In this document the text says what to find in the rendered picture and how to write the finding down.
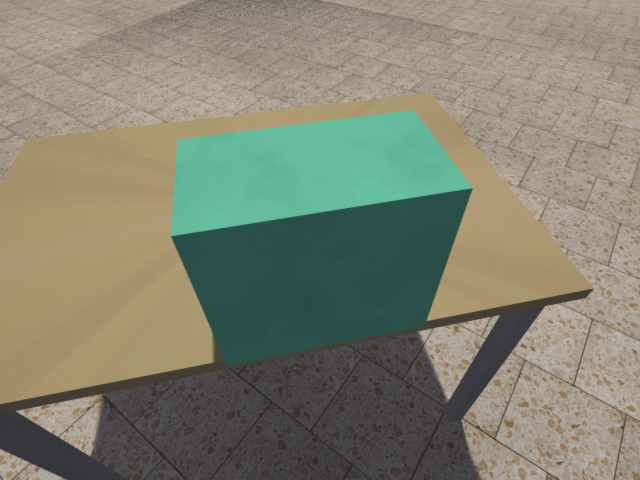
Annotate carton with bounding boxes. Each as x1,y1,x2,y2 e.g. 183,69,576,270
171,110,473,367

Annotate table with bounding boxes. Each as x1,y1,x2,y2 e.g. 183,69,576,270
0,93,594,480

